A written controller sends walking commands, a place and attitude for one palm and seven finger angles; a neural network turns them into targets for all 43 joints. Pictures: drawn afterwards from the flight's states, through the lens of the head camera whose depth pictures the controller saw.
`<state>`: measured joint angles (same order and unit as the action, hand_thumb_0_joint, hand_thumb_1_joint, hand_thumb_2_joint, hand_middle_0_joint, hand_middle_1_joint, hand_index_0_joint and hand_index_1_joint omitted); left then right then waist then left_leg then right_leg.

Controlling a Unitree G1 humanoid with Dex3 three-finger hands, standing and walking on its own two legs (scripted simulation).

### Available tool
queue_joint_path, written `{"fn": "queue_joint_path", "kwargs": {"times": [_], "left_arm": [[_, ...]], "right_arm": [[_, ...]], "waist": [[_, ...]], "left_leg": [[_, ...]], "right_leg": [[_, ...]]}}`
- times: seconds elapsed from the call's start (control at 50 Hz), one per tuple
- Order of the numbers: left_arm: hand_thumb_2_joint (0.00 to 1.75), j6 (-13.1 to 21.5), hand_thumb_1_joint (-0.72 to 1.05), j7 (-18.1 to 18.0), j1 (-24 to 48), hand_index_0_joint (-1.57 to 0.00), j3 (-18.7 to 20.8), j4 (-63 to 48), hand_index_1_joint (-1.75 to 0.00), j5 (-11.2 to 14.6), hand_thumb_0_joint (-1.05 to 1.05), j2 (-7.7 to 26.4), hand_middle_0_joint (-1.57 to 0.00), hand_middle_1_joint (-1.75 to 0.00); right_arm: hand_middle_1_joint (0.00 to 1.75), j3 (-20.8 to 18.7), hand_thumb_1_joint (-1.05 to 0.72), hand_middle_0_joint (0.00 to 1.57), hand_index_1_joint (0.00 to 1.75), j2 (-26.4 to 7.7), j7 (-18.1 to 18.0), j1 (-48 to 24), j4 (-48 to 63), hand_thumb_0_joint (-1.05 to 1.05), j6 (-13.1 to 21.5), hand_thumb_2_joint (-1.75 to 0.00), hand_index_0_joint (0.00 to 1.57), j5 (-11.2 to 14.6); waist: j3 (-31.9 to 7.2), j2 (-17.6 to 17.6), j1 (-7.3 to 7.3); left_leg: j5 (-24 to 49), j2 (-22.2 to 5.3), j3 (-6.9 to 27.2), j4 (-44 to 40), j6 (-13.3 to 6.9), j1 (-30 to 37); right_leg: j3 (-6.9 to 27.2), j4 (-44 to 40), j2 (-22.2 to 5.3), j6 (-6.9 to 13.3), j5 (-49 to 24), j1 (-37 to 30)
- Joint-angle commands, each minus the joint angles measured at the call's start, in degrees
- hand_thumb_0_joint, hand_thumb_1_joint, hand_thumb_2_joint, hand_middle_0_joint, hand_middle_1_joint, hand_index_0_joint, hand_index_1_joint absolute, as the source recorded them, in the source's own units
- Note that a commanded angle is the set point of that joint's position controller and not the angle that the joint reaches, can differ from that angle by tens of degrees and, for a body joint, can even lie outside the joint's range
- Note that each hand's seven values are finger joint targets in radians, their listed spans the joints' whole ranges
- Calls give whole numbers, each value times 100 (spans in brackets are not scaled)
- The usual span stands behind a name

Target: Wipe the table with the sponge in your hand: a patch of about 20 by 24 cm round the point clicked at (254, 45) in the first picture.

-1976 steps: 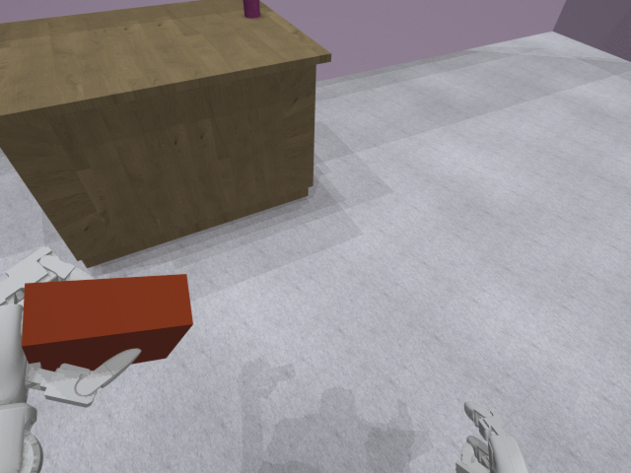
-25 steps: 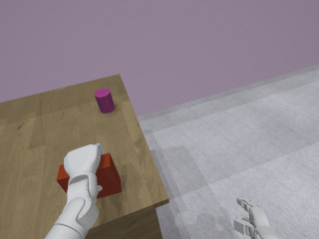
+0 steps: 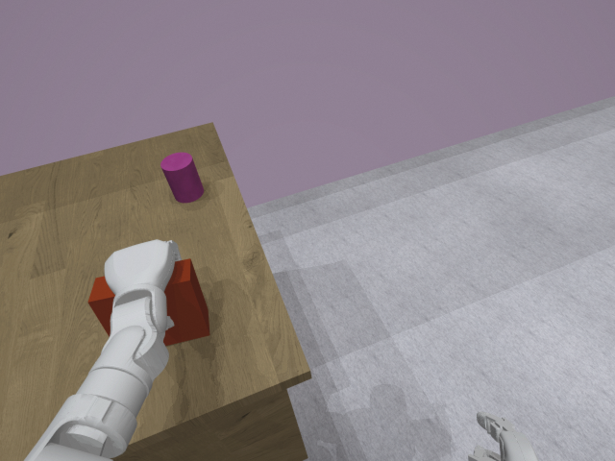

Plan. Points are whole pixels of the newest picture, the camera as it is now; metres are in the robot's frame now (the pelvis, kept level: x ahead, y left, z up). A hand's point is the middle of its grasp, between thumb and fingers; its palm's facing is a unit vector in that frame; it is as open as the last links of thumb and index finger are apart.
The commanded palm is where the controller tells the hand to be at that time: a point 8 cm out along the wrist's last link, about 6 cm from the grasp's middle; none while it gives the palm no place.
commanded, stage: wipe forward along the middle lane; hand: left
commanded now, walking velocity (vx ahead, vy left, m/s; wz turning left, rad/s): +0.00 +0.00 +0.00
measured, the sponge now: (159, 316) +0.32 +0.27 -0.01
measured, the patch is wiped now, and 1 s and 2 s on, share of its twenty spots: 0.90 0.90 0.95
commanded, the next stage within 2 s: slide back across to the first lane in 0.74 s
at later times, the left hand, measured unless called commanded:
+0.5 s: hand (150, 266) +0.38 +0.29 +0.04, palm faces -0.11 -0.02 -0.99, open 9.3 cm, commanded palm +0.36 +0.30 +0.07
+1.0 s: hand (141, 245) +0.42 +0.32 +0.04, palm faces -0.10 -0.03 -0.99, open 9.3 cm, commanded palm +0.39 +0.33 +0.09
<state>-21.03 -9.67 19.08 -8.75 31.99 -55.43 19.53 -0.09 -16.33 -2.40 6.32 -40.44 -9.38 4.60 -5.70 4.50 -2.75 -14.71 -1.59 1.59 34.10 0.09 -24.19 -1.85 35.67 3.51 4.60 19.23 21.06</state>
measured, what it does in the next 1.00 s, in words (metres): stands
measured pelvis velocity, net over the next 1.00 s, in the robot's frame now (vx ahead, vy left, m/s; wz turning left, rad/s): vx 0.01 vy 0.02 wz -0.02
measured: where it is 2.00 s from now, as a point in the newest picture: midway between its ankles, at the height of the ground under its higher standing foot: outside the picture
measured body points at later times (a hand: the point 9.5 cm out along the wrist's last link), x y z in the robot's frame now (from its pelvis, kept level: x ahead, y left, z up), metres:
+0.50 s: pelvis +0.00 +0.00 -0.01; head +0.02 -0.03 +0.44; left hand +0.38 +0.29 +0.09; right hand +0.12 -0.27 -0.14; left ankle +0.03 +0.15 -0.72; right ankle -0.01 -0.07 -0.73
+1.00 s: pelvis +0.01 +0.02 -0.01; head +0.05 +0.01 +0.44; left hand +0.42 +0.32 +0.09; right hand +0.09 -0.25 -0.14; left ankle +0.03 +0.15 -0.73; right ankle -0.01 -0.07 -0.73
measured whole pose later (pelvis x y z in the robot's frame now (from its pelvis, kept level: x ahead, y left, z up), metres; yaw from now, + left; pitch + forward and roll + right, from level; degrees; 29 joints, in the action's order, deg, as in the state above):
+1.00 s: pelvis +0.01 +0.02 -0.01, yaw -1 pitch +12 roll -1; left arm -10.8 -12.1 36.9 -0.3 55.7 -56.8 28.6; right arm -1.1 -16.4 -0.8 13.1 -41.1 -10.4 4.3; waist -7.2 3.9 2.3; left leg -16.4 -2.1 1.6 38.5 0.2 -33.9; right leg -1.4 36.2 4.1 3.0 18.8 29.1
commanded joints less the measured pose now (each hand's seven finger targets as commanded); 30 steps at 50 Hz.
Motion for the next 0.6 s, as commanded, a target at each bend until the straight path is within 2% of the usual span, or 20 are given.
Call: {"fn": "queue_joint_path", "kwargs": {"times": [0.0,0.06,0.12,0.14,0.16,0.18,0.2,0.22,0.24,0.28,0.3,0.32,0.36,0.42,0.44,0.48,0.52,0.54,0.56,0.58], "left_arm": [[130,5,10,-190,1163,-120,364,81,-160,-171,0,1116,-120,-160],[130,42,10,-201,1364,-120,436,206,-160,-186,0,1257,-120,-160],[130,165,10,-224,1710,-120,577,463,-160,-209,0,1560,-120,-160],[130,186,10,-234,1739,-120,655,613,-160,-246,0,1663,-120,-160],[130,225,10,-237,2011,-120,608,587,-160,-260,0,1662,-120,-160],[130,270,10,-242,2043,-120,610,696,-160,-233,0,1665,-120,-160],[130,307,10,-243,1985,-120,709,816,-160,-260,0,1809,-120,-160],[130,346,10,-245,2089,-120,677,861,-160,-272,0,1792,-120,-160],[130,370,10,-256,2062,-120,713,935,-160,-278,0,1833,-120,-160],[130,436,10,-252,2300,-120,621,957,-160,-244,0,1762,-120,-160],[130,460,10,-262,2206,-120,769,1093,-160,-273,0,1934,-120,-160],[130,476,10,-256,2334,-120,697,1200,-160,-304,0,1908,-120,-160],[130,533,10,-264,2609,-120,686,1264,-160,-290,0,1908,-120,-160],[130,621,10,-298,2544,-120,812,1473,-160,-287,0,2068,-120,-160],[130,655,10,-312,2669,-120,868,1516,-160,-314,0,2177,-120,-160],[130,710,10,-321,2797,-120,851,1594,-160,-307,0,2179,-120,-160],[130,723,10,-327,2721,-120,920,1743,-160,-349,0,2271,-120,-160],[130,729,10,-321,2742,-120,848,1724,-160,-325,0,2205,-120,-160],[130,755,10,-318,2973,-120,861,1695,-160,-317,0,2246,-120,-160],[130,757,10,-321,3013,-120,882,1776,-160,-330,0,2330,-120,-160]], "right_arm": [[30,-233,-90,20,30,-641,-40,-695,859,0,231,-90,20,6],[30,-243,-90,20,30,-678,-31,-629,836,0,204,-90,20,1],[30,-221,-90,20,30,-696,-74,-526,800,0,209,-90,20,-7],[30,-225,-90,20,30,-701,-88,-501,774,0,203,-90,20,-7],[30,-234,-90,20,30,-715,-80,-464,752,0,195,-90,20,-8],[30,-238,-90,20,30,-694,-88,-410,751,0,204,-90,20,-1],[30,-233,-90,20,30,-709,-88,-382,752,0,206,-90,20,-4],[30,-237,-90,20,30,-705,-86,-367,734,0,207,-90,20,-6],[30,-244,-90,20,30,-703,-77,-329,728,0,198,-90,20,-7],[30,-250,-90,20,30,-699,-57,-250,742,0,195,-90,20,0],[30,-256,-90,20,30,-715,-58,-199,730,0,193,-90,20,-8],[30,-244,-90,20,30,-719,-58,-194,709,0,176,-90,20,-1],[30,-275,-90,20,30,-726,-39,-74,679,0,170,-90,20,-4],[30,-271,-90,20,30,-742,-41,7,670,0,180,-90,20,-18],[30,-272,-90,20,30,-764,-38,61,629,0,172,-90,20,-23],[30,-293,-90,20,30,-771,-30,144,615,0,174,-90,20,-22],[30,-297,-90,20,30,-792,-6,198,593,0,162,-90,20,-28],[30,-289,-90,20,30,-779,10,211,620,0,155,-90,20,-21],[30,-308,-90,20,30,-783,15,227,600,0,153,-90,20,-15],[30,-302,-90,20,30,-796,12,285,581,0,158,-90,20,-19]], "waist": [[-754,-979,128],[-744,-974,176],[-665,-1118,254],[-620,-1107,243],[-656,-963,300],[-652,-1042,304],[-693,-961,252],[-774,-897,280],[-845,-828,248],[-927,-724,312],[-981,-743,271],[-902,-739,339],[-1007,-806,421],[-1067,-838,383],[-1108,-846,418],[-1180,-914,468],[-1175,-899,457],[-1182,-792,445],[-1224,-760,521],[-1184,-757,518]], "left_leg": [[292,406,-218,-95,-323,119],[212,408,-190,-93,-318,15],[33,394,-207,-40,-344,-173],[9,395,-197,-23,-340,-221],[-16,386,-184,-50,-334,-203],[-74,373,-204,-33,-351,-234],[-77,383,-188,-8,-344,-284],[-19,366,-205,30,-353,-267],[15,371,-203,39,-346,-290],[38,356,-192,35,-353,-261],[72,357,-181,78,-353,-318],[69,359,-190,107,-360,-355],[98,345,-172,100,-363,-376],[83,338,-203,176,-377,-485],[133,324,-196,196,-376,-502],[157,313,-185,211,-386,-533],[240,317,-200,257,-384,-573],[236,329,-212,246,-379,-583],[253,320,-183,241,-386,-556],[212,316,-198,258,-391,-581]], "right_leg": [[630,-849,-202,-233,-1463,-393],[664,-867,-193,-234,-1369,-340],[711,-905,-226,-287,-1100,-261],[711,-902,-223,-282,-1006,-204],[686,-886,-212,-269,-933,-154],[675,-908,-229,-297,-819,-136],[705,-894,-220,-280,-773,-142],[710,-872,-234,-278,-897,-152],[703,-847,-236,-270,-965,-193],[640,-813,-219,-271,-1009,-173],[657,-785,-214,-266,-1051,-211],[670,-793,-221,-268,-1113,-141],[610,-757,-210,-278,-1181,-181],[664,-774,-230,-305,-1226,-183],[662,-734,-225,-295,-1360,-186],[633,-696,-213,-314,-1409,-192],[642,-674,-212,-306,-1633,-204],[628,-676,-214,-304,-1665,-216],[608,-663,-200,-300,-1632,-197],[599,-673,-198,-314,-1562,-152]]}}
